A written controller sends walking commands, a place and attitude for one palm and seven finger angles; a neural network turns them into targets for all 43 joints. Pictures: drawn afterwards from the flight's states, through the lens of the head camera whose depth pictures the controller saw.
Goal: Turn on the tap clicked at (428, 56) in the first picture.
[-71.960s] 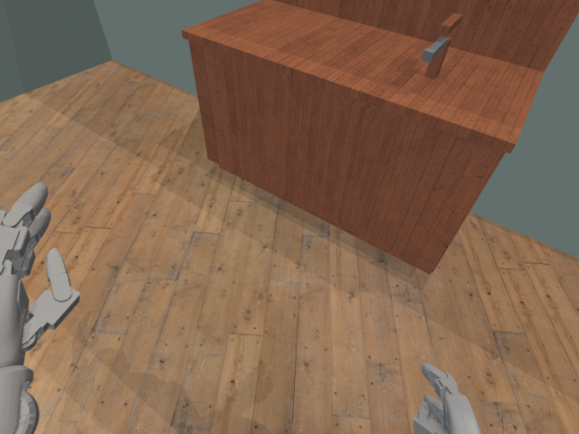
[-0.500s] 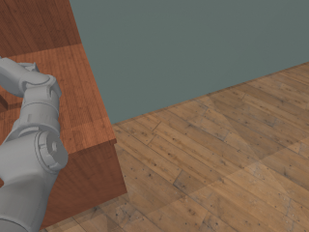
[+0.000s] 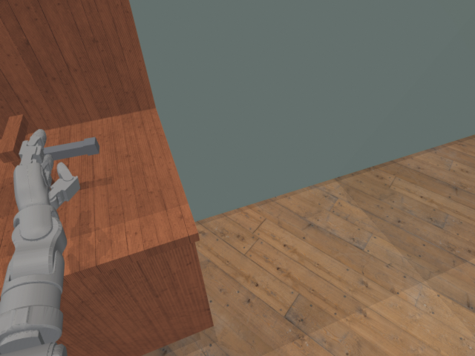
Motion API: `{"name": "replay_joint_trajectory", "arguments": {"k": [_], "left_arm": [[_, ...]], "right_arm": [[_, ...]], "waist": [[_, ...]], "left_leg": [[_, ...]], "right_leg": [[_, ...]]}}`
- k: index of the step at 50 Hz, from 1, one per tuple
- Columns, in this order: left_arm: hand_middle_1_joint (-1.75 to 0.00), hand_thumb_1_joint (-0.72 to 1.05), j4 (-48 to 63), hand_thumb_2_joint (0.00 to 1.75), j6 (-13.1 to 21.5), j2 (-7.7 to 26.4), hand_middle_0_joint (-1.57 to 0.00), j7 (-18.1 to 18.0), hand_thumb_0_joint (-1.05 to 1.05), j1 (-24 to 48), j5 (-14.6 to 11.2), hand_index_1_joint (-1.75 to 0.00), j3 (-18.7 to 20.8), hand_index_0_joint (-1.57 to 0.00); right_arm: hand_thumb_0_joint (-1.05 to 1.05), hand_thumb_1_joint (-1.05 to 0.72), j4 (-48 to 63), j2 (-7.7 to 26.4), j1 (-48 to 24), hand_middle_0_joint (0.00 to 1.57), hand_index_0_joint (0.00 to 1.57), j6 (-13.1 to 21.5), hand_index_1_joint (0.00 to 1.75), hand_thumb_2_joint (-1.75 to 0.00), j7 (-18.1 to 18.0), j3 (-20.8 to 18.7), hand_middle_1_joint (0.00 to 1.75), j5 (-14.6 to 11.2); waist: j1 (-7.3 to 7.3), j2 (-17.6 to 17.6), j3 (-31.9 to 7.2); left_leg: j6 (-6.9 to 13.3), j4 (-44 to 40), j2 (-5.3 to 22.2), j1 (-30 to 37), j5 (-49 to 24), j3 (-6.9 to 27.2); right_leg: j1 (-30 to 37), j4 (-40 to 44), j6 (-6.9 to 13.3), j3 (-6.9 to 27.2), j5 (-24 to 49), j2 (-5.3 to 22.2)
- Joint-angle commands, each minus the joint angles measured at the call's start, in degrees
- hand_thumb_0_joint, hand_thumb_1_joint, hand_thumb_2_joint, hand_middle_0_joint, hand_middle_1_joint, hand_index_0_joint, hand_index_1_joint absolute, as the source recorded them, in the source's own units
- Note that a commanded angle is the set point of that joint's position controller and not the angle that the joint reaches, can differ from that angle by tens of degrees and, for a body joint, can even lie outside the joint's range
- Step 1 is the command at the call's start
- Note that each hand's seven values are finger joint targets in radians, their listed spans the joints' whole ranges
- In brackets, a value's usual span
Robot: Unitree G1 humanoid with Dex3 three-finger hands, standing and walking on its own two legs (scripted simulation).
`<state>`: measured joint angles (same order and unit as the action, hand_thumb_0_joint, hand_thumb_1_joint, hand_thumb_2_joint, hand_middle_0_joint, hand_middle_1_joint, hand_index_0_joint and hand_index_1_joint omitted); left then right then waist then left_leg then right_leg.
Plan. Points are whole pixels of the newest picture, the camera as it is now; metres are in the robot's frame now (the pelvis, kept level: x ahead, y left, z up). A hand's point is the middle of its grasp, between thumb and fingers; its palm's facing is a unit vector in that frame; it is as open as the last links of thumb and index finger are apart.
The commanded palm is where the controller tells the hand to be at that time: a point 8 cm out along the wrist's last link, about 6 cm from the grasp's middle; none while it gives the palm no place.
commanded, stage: draw the hand back beside the body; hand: left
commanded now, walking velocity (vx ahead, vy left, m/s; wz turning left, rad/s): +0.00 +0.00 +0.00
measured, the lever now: (91, 146) +0.54 +0.35 +0.07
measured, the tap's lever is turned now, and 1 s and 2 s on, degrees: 86 86 86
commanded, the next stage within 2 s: step back with the hand held close in 1.08 s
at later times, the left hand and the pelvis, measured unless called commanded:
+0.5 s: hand (43, 239) +0.23 +0.26 +0.17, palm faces +0.46 -0.86 -0.23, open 7.5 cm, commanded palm +0.18 +0.29 +0.17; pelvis -0.03 +0.00 +0.01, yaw +2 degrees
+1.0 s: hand (27, 297) +0.16 +0.24 +0.16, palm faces +0.49 -0.82 -0.31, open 7.4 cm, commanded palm +0.12 +0.28 +0.17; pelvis -0.03 -0.01 +0.00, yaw +3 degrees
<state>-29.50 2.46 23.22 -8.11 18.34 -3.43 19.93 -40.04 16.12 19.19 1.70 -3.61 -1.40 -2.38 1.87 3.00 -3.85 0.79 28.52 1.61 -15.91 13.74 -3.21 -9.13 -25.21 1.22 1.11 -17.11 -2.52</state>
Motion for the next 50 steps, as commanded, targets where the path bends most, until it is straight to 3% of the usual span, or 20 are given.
{"name": "replay_joint_trajectory", "arguments": {"k": [1, 2, 6, 11, 12, 15, 17, 22, 24, 26, 29, 33, 40, 45, 47, 50], "left_arm": [[-0.21, 0.90, 19.62, 0.90, 6.23, 9.22, -0.17, 0.23, 0.00, 26.19, 0.55, -0.21, -5.80, -0.17], [-0.22, 0.90, 21.00, 0.90, 6.51, 7.34, -0.17, 0.40, 0.00, 26.74, 0.62, -0.22, -7.54, -0.17], [-0.23, 0.90, 19.35, 0.90, 6.34, 6.62, -0.18, 0.53, 0.00, 17.90, -0.04, -0.23, -6.80, -0.18], [-0.24, 0.90, 29.28, 0.90, 7.27, 9.51, -0.18, 0.86, 0.00, 10.33, -0.70, -0.24, -2.47, -0.18], [-0.25, 0.90, 31.06, 0.90, 7.21, 11.02, -0.18, 0.87, 0.00, 8.74, -0.79, -0.25, -0.83, -0.18], [-0.26, 0.90, 34.90, 0.90, 6.84, 10.45, -0.19, 0.72, 0.00, 4.07, -1.21, -0.26, 0.31, -0.19], [-0.26, 0.90, 38.70, 0.90, 6.78, 11.44, -0.19, 0.72, 0.00, 2.17, -1.18, -0.26, 1.91, -0.19], [-0.28, 0.90, 43.97, 0.90, 6.51, 5.54, -0.19, 1.13, 0.00, -6.67, -1.25, -0.28, -1.99, -0.19], [-0.28, 0.90, 45.67, 0.90, 6.51, 4.01, -0.19, 1.22, 0.00, -10.17, -1.33, -0.28, -3.29, -0.19], [-0.29, 0.90, 46.99, 0.90, 6.53, 4.08, -0.20, 1.19, 0.00, -13.48, -1.40, -0.29, -2.69, -0.20], [-0.30, 0.90, 50.12, 0.90, 6.94, 4.99, -0.20, 1.04, 0.00, -19.23, -1.47, -0.30, -0.85, -0.20], [-0.30, 0.90, 57.42, 0.90, 7.90, 5.83, -0.20, 0.74, 0.00, -26.53, -1.22, -0.30, 1.05, -0.20], [-0.30, 0.90, 65.20, 0.90, 8.39, 4.51, -0.20, 0.30, 0.00, -40.43, -0.86, -0.30, 1.62, -0.20], [-0.30, 0.90, 61.38, 0.90, 7.87, 3.06, -0.20, -0.17, 0.00, -34.47, -0.50, -0.30, 0.01, -0.20], [-0.30, 0.90, 60.45, 0.90, 7.82, 3.06, -0.20, -0.18, 0.00, -32.03, -0.48, -0.30, -0.29, -0.20], [-0.30, 0.90, 61.08, 0.90, 7.99, 3.26, -0.20, -0.33, 0.00, -32.90, -0.47, -0.30, 0.08, -0.20]], "right_arm": [[0.00, -0.90, 7.71, 7.70, -7.28, 0.20, 0.20, 4.45, 0.30, -0.90, -0.68, -2.08, 0.30, -0.46], [0.00, -0.90, 7.73, 7.62, -7.64, 0.20, 0.20, 4.66, 0.30, -0.90, -0.80, -1.98, 0.30, -0.54], [0.00, -0.90, 8.38, 6.91, -10.67, 0.20, 0.20, 4.41, 0.30, -0.90, -1.11, -1.06, 0.30, -0.44], [0.00, -0.90, 10.17, 5.61, -14.10, 0.20, 0.20, 4.15, 0.30, -0.90, -1.16, -0.06, 0.30, 0.12], [0.00, -0.90, 10.33, 5.50, -14.41, 0.20, 0.20, 3.99, 0.30, -0.90, -1.15, 0.13, 0.30, 0.25], [0.00, -0.90, 11.04, 4.41, -15.72, 0.20, 0.20, 3.96, 0.30, -0.90, -1.42, 0.73, 0.30, 0.62], [0.00, -0.90, 11.22, 4.38, -16.23, 0.20, 0.20, 4.05, 0.30, -0.90, -1.53, 0.73, 0.30, 0.86], [0.00, -0.90, 11.48, 3.93, -17.11, 0.20, 0.20, 5.34, 0.30, -0.90, -1.22, 0.69, 0.30, 1.21], [0.00, -0.90, 11.43, 4.00, -17.28, 0.20, 0.20, 5.69, 0.30, -0.90, -1.12, 0.59, 0.30, 1.25], [0.00, -0.90, 11.24, 4.16, -17.59, 0.20, 0.20, 5.96, 0.30, -0.90, -1.23, 0.25, 0.30, 1.45], [0.00, -0.90, 11.09, 4.20, -17.97, 0.20, 0.20, 6.26, 0.30, -0.90, -1.25, -0.12, 0.30, 1.61], [0.00, -0.90, 11.27, 3.40, -18.21, 0.20, 0.20, 6.87, 0.30, -0.90, -1.13, -0.21, 0.30, 1.99], [0.00, -0.90, 11.45, 2.80, -17.68, 0.20, 0.20, 8.47, 0.30, -0.90, -0.83, -0.55, 0.30, 2.45], [0.00, -0.90, 10.72, 3.24, -17.08, 0.20, 0.20, 8.48, 0.30, -0.90, -1.42, -0.83, 0.30, 2.35], [0.00, -0.90, 10.59, 3.17, -17.37, 0.20, 0.20, 8.43, 0.30, -0.90, -1.79, -0.79, 0.30, 2.29], [0.00, -0.90, 10.93, 2.97, -17.77, 0.20, 0.20, 8.46, 0.30, -0.90, -1.86, -0.67, 0.30, 2.48]], "waist": [[0.99, 0.55, -6.56], [1.26, 1.53, -6.96], [-0.43, -3.01, -5.54], [-2.58, -0.48, -8.49], [-3.11, 2.26, -8.21], [-3.41, 2.10, -4.46], [-3.67, 2.62, -4.38], [-3.52, 2.89, -1.86], [-3.43, 1.66, -0.82], [-3.64, -1.96, -0.76], [-4.33, -3.73, -1.08], [-5.07, -0.38, -1.55], [-5.07, 1.09, 2.06], [-3.59, -2.83, 5.53], [-3.41, -1.51, 6.42], [-4.34, -0.80, 3.27]], "left_leg": [[1.12, -4.12, 0.09, 12.88, -10.83, 1.64], [0.98, -4.55, 0.04, 14.27, -9.51, 2.08], [1.02, -6.31, -0.30, 12.91, -5.28, 2.66], [0.43, -7.80, -0.25, 14.72, -7.36, 2.57], [0.20, -8.15, -0.28, 14.59, -7.12, 2.47], [-0.05, -9.34, -0.09, 12.67, -5.36, 2.25], [-0.13, -9.73, -0.09, 13.06, -5.47, 2.30], [-0.15, -10.29, 0.00, 13.82, -4.79, 2.17], [-0.12, -10.94, 0.03, 13.48, -3.17, 2.46], [0.40, -10.66, -0.18, 13.59, -3.63, 2.06], [0.55, -10.58, -0.35, 13.19, -3.49, 2.00], [0.48, -9.78, -0.67, 13.44, -5.00, 1.53], [0.47, -7.97, -0.72, 12.02, -6.36, 0.82], [0.67, -7.91, -0.73, 11.62, -3.71, 1.15], [0.81, -8.03, -0.92, 12.15, -2.12, 0.99], [0.99, -8.11, -1.05, 13.10, -3.68, 1.32]], "right_leg": [[-6.17, 4.71, -0.38, -0.82, 15.42, -0.07], [-6.63, 5.11, -0.19, -1.02, 13.59, -0.11], [-4.50, 6.17, -0.13, -1.23, 9.78, 0.28], [0.99, 6.83, 0.14, -1.30, 11.85, 0.78], [1.61, 7.27, 0.25, -1.11, 11.49, 0.96], [2.46, 8.33, 0.21, -1.21, 9.98, 1.04], [2.94, 8.99, 0.29, -1.27, 9.72, 0.85], [1.88, 9.62, 0.14, -1.33, 8.95, 0.72], [1.52, 9.76, -0.03, -1.41, 7.49, 0.70], [1.55, 10.19, -0.34, -1.37, 7.62, 0.71], [2.42, 10.21, -0.41, -1.34, 6.91, 0.93], [3.23, 9.86, -0.39, -1.28, 8.19, 1.46], [1.54, 9.88, -0.60, -0.97, 9.63, 1.73], [-1.56, 10.80, -1.02, -1.04, 5.95, 1.45], [-2.44, 11.46, -1.05, -0.78, 4.11, 1.60], [-0.22, 10.63, -0.72, -0.79, 5.68, 1.75]]}}
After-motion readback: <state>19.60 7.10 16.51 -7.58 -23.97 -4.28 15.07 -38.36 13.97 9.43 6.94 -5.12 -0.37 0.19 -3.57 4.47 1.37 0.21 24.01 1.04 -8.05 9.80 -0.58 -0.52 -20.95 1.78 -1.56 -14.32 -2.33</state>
